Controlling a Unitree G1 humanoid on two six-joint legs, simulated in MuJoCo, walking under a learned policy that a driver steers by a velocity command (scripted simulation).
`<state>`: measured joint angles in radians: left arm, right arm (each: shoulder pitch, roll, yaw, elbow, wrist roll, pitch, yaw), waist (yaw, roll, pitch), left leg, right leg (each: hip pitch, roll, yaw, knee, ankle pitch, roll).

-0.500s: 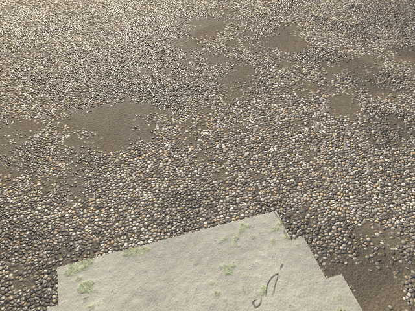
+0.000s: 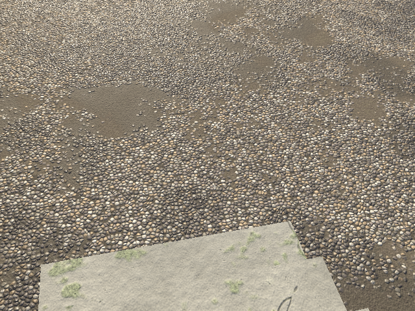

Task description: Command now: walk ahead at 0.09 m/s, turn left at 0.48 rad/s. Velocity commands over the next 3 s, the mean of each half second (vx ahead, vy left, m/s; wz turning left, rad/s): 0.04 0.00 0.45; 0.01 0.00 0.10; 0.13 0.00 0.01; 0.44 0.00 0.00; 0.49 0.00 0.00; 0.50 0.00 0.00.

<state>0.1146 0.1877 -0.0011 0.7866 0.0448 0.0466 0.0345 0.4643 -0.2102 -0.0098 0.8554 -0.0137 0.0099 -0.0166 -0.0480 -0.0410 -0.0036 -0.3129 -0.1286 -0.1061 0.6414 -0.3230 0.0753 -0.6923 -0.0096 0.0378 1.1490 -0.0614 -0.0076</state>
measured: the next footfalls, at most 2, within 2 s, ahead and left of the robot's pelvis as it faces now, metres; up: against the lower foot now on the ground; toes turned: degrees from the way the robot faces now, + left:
right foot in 0.12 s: +0.08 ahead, -0.12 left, +0.00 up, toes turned +8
left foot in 0.50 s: +0.01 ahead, +0.08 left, +0.00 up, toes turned +14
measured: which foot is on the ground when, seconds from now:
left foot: down 0.00-0.12, up 0.14-0.48, down 0.50-1.00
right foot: up 0.00-0.10, down 0.12-0.50, up 0.52-0.80, down 0.82-1.00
